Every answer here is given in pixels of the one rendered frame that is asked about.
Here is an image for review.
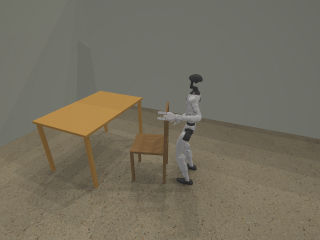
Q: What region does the robot left thigh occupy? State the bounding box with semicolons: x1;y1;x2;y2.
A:
175;129;191;161

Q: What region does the left robot forearm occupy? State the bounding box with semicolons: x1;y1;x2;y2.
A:
175;114;201;123

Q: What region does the chair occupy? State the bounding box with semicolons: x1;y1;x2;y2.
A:
129;102;169;184

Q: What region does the robot right hand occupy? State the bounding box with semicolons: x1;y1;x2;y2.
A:
171;120;182;125

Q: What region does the robot left hand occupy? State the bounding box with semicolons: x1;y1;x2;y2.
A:
157;111;176;121

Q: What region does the robot right foot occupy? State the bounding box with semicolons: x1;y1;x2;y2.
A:
187;163;197;171

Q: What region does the table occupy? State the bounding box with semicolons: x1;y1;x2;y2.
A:
32;91;143;188

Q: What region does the left robot upper arm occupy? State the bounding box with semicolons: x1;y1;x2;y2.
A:
188;95;202;122

